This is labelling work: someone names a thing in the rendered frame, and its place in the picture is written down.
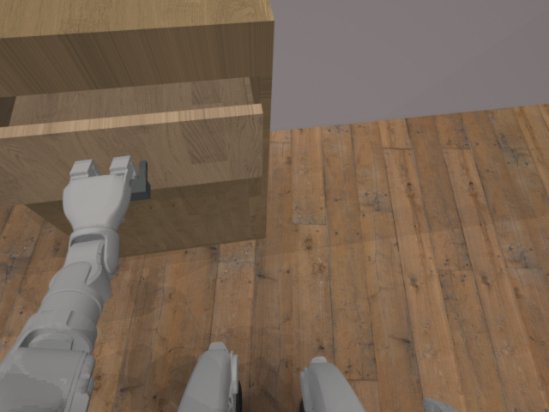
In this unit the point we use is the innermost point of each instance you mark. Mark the cabinet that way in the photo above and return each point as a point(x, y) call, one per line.
point(56, 46)

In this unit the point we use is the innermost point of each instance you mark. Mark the left robot upper arm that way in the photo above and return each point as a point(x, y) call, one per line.
point(47, 380)

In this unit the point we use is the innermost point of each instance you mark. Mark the robot thigh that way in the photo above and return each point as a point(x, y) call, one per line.
point(213, 381)
point(325, 389)

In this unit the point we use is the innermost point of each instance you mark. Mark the robot left thigh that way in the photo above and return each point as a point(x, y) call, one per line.
point(213, 381)

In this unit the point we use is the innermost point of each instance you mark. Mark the drawer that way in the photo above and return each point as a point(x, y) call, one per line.
point(189, 133)

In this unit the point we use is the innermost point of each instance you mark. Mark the left robot forearm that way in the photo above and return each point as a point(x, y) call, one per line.
point(69, 313)

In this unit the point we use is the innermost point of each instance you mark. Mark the robot left hand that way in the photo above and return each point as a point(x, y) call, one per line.
point(94, 200)

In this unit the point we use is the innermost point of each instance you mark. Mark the handle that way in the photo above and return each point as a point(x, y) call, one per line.
point(140, 187)

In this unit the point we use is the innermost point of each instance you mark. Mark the robot right thigh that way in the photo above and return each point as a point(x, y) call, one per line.
point(325, 389)

